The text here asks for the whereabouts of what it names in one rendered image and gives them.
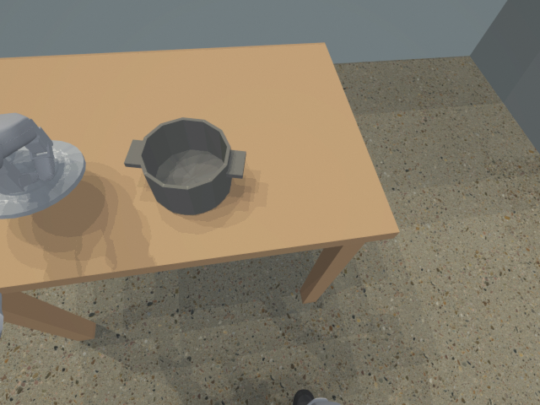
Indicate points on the table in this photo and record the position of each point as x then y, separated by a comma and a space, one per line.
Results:
308, 181

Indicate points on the lid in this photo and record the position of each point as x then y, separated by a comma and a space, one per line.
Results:
69, 171

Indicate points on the knob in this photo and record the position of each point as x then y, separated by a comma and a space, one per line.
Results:
21, 159

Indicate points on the pot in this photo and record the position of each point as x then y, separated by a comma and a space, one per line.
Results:
188, 164

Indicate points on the left robot hand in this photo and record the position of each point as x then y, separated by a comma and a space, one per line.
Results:
17, 131

